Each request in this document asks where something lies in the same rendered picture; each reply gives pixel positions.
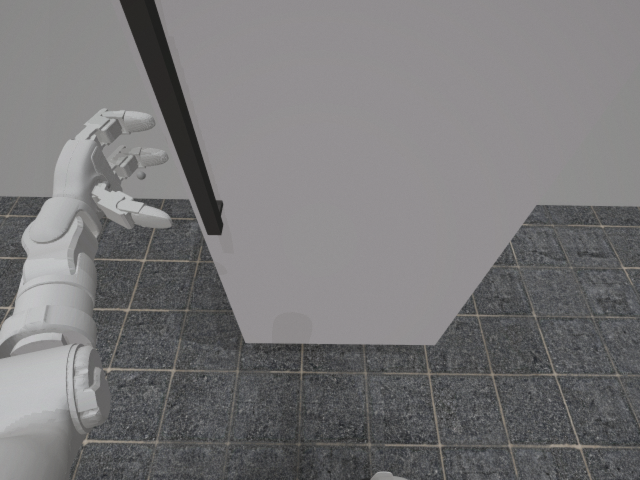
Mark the robot left upper arm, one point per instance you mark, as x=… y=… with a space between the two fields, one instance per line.
x=49 y=400

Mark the fridge door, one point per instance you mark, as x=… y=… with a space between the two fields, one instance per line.
x=376 y=157

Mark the robot left forearm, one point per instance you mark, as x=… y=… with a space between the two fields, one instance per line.
x=56 y=297

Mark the handle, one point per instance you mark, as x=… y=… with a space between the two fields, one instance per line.
x=149 y=36

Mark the left robot hand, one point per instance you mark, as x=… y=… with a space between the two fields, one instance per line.
x=82 y=167

